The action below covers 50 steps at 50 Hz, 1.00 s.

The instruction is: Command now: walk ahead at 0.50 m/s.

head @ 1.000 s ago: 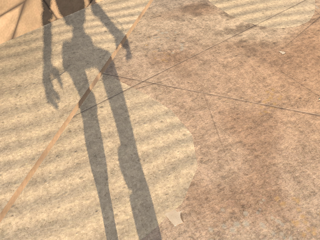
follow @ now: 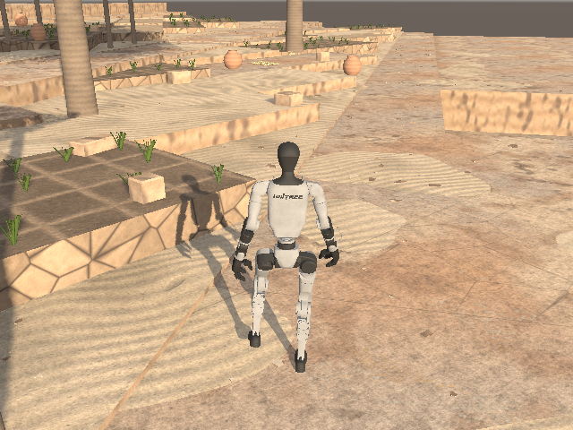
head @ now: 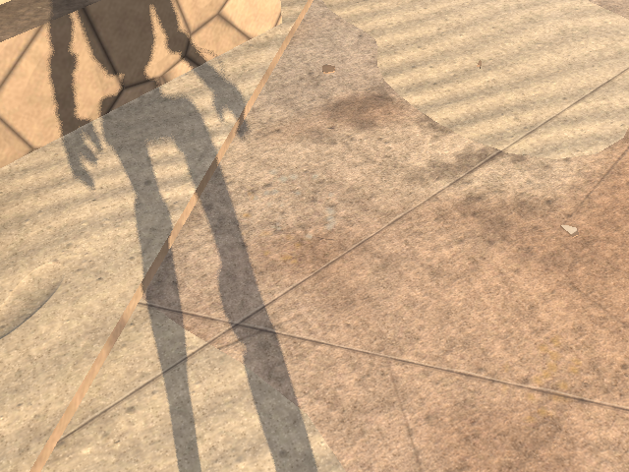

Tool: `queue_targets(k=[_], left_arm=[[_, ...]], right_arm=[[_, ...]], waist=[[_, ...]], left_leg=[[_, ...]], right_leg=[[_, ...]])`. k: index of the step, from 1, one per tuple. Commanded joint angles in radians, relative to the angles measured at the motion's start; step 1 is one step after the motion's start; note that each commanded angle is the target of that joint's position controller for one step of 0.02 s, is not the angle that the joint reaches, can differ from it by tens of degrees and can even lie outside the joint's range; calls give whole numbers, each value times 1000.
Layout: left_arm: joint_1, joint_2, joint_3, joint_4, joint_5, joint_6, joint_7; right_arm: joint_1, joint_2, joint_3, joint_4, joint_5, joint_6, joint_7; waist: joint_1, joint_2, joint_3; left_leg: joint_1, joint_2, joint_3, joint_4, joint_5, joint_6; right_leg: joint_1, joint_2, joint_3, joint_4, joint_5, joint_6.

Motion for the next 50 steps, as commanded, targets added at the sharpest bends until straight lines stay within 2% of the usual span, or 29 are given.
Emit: queue_targets(k=[1,6,9,11,12,13,14,15,16,17,18,19,21,22,25,30,34,36,39,40,41,42,43,44,45,46,47,48,50], left_arm=[[-18,152,27,-51,-6,-10,18],[74,166,32,-11,-19,3,24],[91,175,40,7,-24,18,30],[75,186,46,6,-26,28,32],[48,191,46,-1,-27,33,32],[33,167,36,-12,-21,36,31],[46,123,16,-42,0,34,30],[183,-12,-17,-36,-18,14,23],[109,116,13,-27,-45,-2,23],[21,158,27,-57,-60,-9,24],[-19,149,28,-63,-56,-6,32],[-32,136,36,-63,-43,2,37],[9,89,39,-55,-45,31,33],[10,73,39,-59,-46,43,32],[-57,73,45,-95,-36,62,32],[-191,59,38,-147,-25,53,6],[-326,43,23,-212,-24,52,-20],[-358,48,22,-243,-27,53,-34],[-288,100,46,-262,-31,59,-44],[-186,137,66,-244,-35,60,-43],[-23,197,100,-204,-37,60,-32],[99,299,132,-176,-33,70,-7],[34,368,133,-208,-31,57,-8],[75,278,104,-213,-18,47,-16],[42,219,88,-210,-14,34,-15],[-35,179,76,-224,-20,26,-17],[-102,141,64,-240,-21,23,-14],[-132,130,56,-257,-13,22,-8],[-120,159,61,-260,-17,18,3]], right_arm=[[-37,-29,-5,-54,-3,-7,5],[-194,-19,8,-101,9,-16,27],[-232,-35,8,-130,12,-26,46],[-182,-67,-4,-127,12,-34,50],[-89,-95,-20,-104,10,-38,47],[89,-147,-47,-51,6,-40,39],[274,-233,-68,-21,-10,-39,27],[303,-269,-72,-1,-13,-35,34],[279,-163,-44,-14,-8,-37,33],[197,-121,-31,-26,-5,-40,28],[117,-96,-22,-38,-9,-43,28],[68,-68,-16,-39,-14,-45,29],[40,-41,-11,-26,-27,-50,29],[43,-47,-14,-19,-26,-53,26],[64,-82,-26,-3,-29,-55,10],[94,-108,-32,3,-26,-41,-12],[170,-131,-40,22,-12,-20,-20],[185,-143,-46,25,-3,-4,-19],[144,-188,-58,6,11,14,-24],[125,-201,-61,-1,14,22,-25],[103,-198,-57,-10,19,25,-24],[117,-144,-39,-35,-10,14,-22],[183,-15,0,-94,-19,-25,-7],[64,-101,-13,-117,24,-71,11],[3,-115,-16,-136,50,-89,17],[5,-108,-16,-122,33,-92,11],[12,-125,-28,-109,5,-83,3],[33,-131,-34,-106,-2,-66,4],[32,-109,-34,-118,-15,-42,2]], waist=[[-24,-99,40],[29,-98,83],[21,-105,94],[-21,-122,63],[-78,-131,10],[-156,-112,-101],[-204,22,-271],[-127,290,-397],[-163,162,-335],[-149,119,-196],[-114,38,-125],[-87,30,-69],[-42,65,-39],[-34,57,-21],[-31,21,24],[-62,3,62],[-112,-16,108],[-112,-6,113],[-39,51,33],[23,61,-24],[112,37,-108],[133,-121,-189],[5,-315,-295],[80,-177,-332],[70,-142,-203],[14,-43,-116],[-22,-38,-81],[-51,-51,-66],[-68,-48,-49]], left_leg=[[-19,1,4,-170,164,-14],[-2,-44,37,-365,215,-6],[-11,-54,30,-419,129,26],[106,-84,42,-448,55,47],[247,-118,69,-467,41,64],[504,-118,66,-454,64,92],[827,93,-166,-429,62,153],[1104,293,-617,-572,-134,288],[1037,259,-616,-628,-226,241],[905,235,-454,-644,-190,192],[759,204,-342,-676,-105,170],[646,171,-247,-714,-53,157],[541,130,-125,-772,-3,145],[519,126,-77,-791,32,150],[522,128,19,-822,112,158],[573,106,163,-838,167,133],[701,142,221,-806,218,129],[769,162,243,-757,308,120],[803,165,284,-569,768,90],[785,152,294,-419,874,76],[690,110,312,-197,805,40],[412,51,309,134,335,-10],[1,-186,132,473,-462,-64],[-114,-153,-57,519,-443,-32],[-167,-105,-49,472,-362,-1],[-112,-54,-50,368,-284,6],[-32,-24,-47,276,-245,-1],[35,-7,-51,234,-216,-10],[72,-10,-32,145,-183,-42]], right_leg=[[-18,-253,147,-145,197,-136],[83,-275,120,-127,162,-123],[184,-324,131,-68,215,-111],[197,-332,153,7,356,-94],[180,-308,140,109,508,-78],[91,-248,107,307,541,-49],[-135,-166,56,644,221,-10],[-494,-2,101,952,-418,38],[-582,-54,222,1060,-426,26],[-635,-100,200,1070,-333,13],[-593,-151,180,1034,-239,15],[-551,-180,178,983,-180,18],[-464,-211,182,938,-122,16],[-469,-216,177,925,-107,17],[-560,-218,190,847,5,31],[-581,-196,128,585,210,42],[-623,-181,59,455,191,23],[-624,-164,25,421,119,4],[-441,-74,-58,412,-27,-49],[-307,-31,-77,396,-54,-77],[-61,10,-65,310,20,-116],[229,-155,210,285,26,-177],[506,-384,827,117,-118,-389],[521,-400,881,12,-156,-362],[425,-368,720,23,-95,-313],[258,-318,585,27,9,-270],[129,-276,486,20,96,-239],[44,-253,446,-1,146,-231],[-38,-234,406,-27,225,-235]])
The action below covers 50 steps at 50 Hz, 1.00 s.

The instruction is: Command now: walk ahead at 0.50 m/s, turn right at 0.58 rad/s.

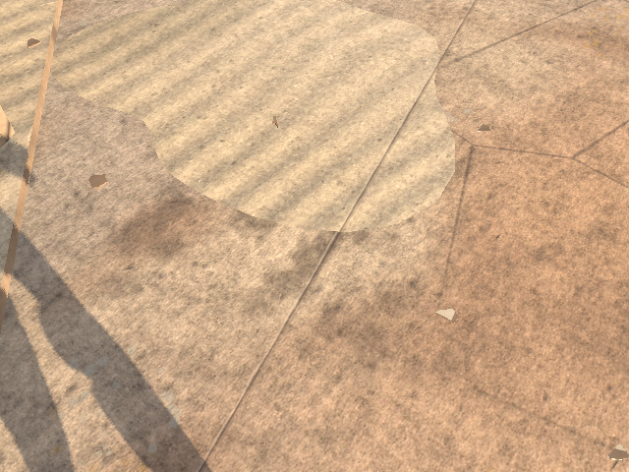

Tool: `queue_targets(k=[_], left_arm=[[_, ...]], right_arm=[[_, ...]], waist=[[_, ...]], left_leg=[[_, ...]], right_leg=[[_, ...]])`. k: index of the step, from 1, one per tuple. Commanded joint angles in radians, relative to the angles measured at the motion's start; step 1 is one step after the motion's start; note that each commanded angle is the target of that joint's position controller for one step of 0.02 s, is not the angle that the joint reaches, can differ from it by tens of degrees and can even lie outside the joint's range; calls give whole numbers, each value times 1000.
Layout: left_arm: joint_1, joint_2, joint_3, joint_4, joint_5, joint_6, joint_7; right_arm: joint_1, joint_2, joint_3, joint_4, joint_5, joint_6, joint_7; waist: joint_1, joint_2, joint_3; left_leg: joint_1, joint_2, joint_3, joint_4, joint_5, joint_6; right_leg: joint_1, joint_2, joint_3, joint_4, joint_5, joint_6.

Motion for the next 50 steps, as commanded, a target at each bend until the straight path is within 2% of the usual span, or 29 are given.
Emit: queue_targets(k=[1,3,6,10,13,14,15,16,17,18,19,20,21,22,24,27,30,33,36,37,38,39,40,41,42,44,46,48,50], left_arm=[[-16,143,28,-83,-1,-26,20],[19,166,34,-79,-3,-24,34],[59,163,33,-74,-9,-15,42],[115,159,33,-55,-14,-7,42],[123,157,33,-57,-12,5,51],[113,158,34,-62,-11,9,53],[92,145,28,-73,-10,11,53],[70,103,12,-93,-3,8,48],[146,46,-5,-118,-6,2,48],[224,58,-15,-131,-25,-5,48],[177,156,6,-116,-34,-3,47],[79,176,12,-131,-22,3,48],[31,160,13,-145,-8,6,49],[27,148,18,-149,1,11,50],[71,99,11,-145,-4,25,49],[36,54,-9,-169,5,33,49],[-22,45,-21,-176,7,32,33],[-95,70,-16,-199,10,31,22],[-66,93,-3,-188,20,26,20],[-43,141,11,-187,26,26,29],[-14,210,21,-203,47,32,41],[-17,146,-4,-198,49,41,44],[-5,84,-21,-183,40,41,34],[-26,87,-23,-169,35,39,28],[-66,105,-20,-168,34,36,26],[-158,126,-13,-171,34,37,29],[-190,110,-14,-161,38,41,32],[-201,86,-21,-144,31,45,34],[-158,50,-32,-110,23,45,31]], right_arm=[[26,-90,-27,-57,-21,13,-6],[-56,-74,-20,-88,-26,18,-10],[-160,-49,-7,-119,-19,13,0],[-243,-68,-6,-161,-2,0,18],[-227,-104,-15,-169,0,-18,31],[-188,-115,-20,-162,1,-24,31],[-100,-134,-32,-139,-3,-30,28],[33,-174,-47,-118,-21,-36,22],[195,-255,-68,-101,-40,-31,13],[238,-242,-67,-72,-20,-16,21],[186,-149,-42,-95,-4,-8,20],[130,-109,-29,-108,-11,5,15],[76,-92,-19,-107,-24,12,16],[46,-73,-10,-103,-31,13,17],[33,-74,-9,-86,-32,6,24],[19,-127,-23,-63,-20,9,18],[17,-144,-24,-46,-3,32,8],[57,-158,-23,-19,7,48,8],[55,-151,-15,-2,23,59,7],[98,-119,-4,9,9,54,8],[151,-67,18,-3,-32,44,14],[202,-21,41,8,-33,51,17],[146,-75,30,2,-13,68,15],[102,-103,21,-9,-3,84,10],[95,-110,16,1,-6,101,1],[118,-106,12,17,-13,126,-13],[141,-74,20,39,-12,132,-17],[145,-55,23,53,-16,132,-15],[127,-64,26,50,-40,132,-10]], waist=[[-41,-21,-93],[-18,-36,-67],[25,-80,-50],[60,-108,-43],[41,-131,-53],[18,-151,-62],[-31,-157,-98],[-96,-127,-206],[-112,60,-376],[-82,329,-447],[-97,194,-306],[-104,100,-180],[-76,45,-94],[-44,51,-69],[-3,83,-78],[6,90,-117],[-14,93,-157],[-40,93,-150],[-6,81,-147],[-7,27,-172],[-36,-124,-266],[-36,-246,-333],[-3,-206,-314],[-3,-176,-259],[-15,-143,-225],[-57,-146,-181],[-69,-157,-181],[-77,-153,-182],[-71,-117,-157]], left_leg=[[-107,34,-18,-126,87,-34],[-129,13,-7,-271,203,-57],[-74,-39,1,-504,391,-56],[-30,-76,-12,-640,436,-39],[5,-89,-27,-695,329,-12],[54,-94,-19,-707,288,3],[176,-102,-1,-745,295,28],[406,-16,-66,-714,304,80],[786,210,-371,-713,217,200],[923,351,-742,-821,-7,291],[819,323,-674,-855,-158,252],[665,278,-511,-862,-34,216],[510,234,-383,-873,191,207],[419,199,-287,-872,404,202],[331,162,-156,-879,684,210],[326,159,-52,-894,861,233],[316,123,34,-899,818,208],[366,136,25,-861,720,188],[357,110,17,-748,572,133],[314,60,44,-669,481,81],[179,-14,100,-501,160,16],[79,-46,61,-366,-255,-30],[40,-33,15,-297,-347,-50],[2,-22,6,-259,-330,-57],[7,-11,0,-253,-293,-63],[112,-5,4,-309,-191,-78],[215,-26,37,-401,-76,-76],[300,-42,59,-543,70,-63],[376,-31,41,-695,227,-31]], right_leg=[[106,-269,314,-224,266,-192],[81,-241,276,-229,273,-174],[53,-191,237,-211,184,-123],[105,-217,306,-155,109,-99],[190,-250,394,-65,114,-86],[199,-251,413,-31,148,-77],[186,-218,404,39,215,-56],[106,-164,355,225,221,-21],[-175,-46,230,565,-8,53],[-420,-23,183,794,-437,81],[-511,-92,205,890,-383,89],[-506,-119,166,902,-307,98],[-460,-140,148,861,-260,106],[-407,-160,147,811,-247,109],[-313,-166,116,722,-261,120],[-273,-164,79,522,-145,137],[-149,-151,33,320,42,134],[-112,-132,22,197,75,118],[35,-101,-1,-5,179,69],[149,-160,62,-39,401,38],[347,-348,240,40,778,-44],[396,-476,384,21,775,-187],[350,-451,404,-21,616,-201],[310,-413,373,-44,502,-170],[246,-392,342,-64,434,-143],[82,-351,272,-101,348,-107],[7,-305,202,-109,286,-90],[-18,-277,169,-96,159,-70],[-51,-225,144,-84,-86,7]])
Over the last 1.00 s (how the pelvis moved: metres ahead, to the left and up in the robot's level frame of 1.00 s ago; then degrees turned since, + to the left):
0.54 -0.04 -0.01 -24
